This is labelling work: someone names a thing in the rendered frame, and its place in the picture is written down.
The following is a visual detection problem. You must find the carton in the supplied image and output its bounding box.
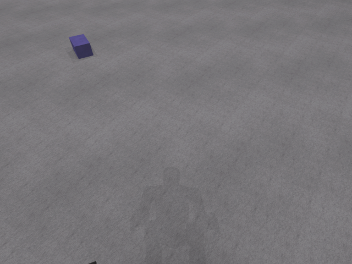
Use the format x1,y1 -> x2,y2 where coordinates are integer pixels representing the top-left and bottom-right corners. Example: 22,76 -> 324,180
69,34 -> 93,59

